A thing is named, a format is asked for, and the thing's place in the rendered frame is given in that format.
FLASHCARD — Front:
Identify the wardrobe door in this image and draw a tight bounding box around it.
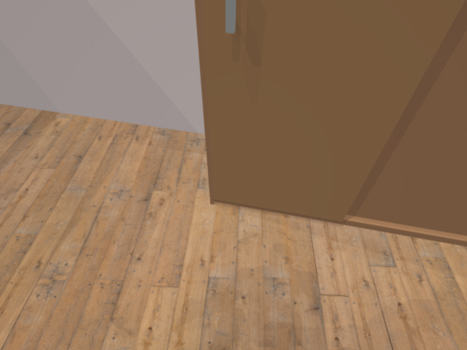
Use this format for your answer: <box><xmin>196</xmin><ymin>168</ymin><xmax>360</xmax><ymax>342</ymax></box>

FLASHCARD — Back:
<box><xmin>202</xmin><ymin>0</ymin><xmax>465</xmax><ymax>222</ymax></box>
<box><xmin>347</xmin><ymin>0</ymin><xmax>467</xmax><ymax>236</ymax></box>

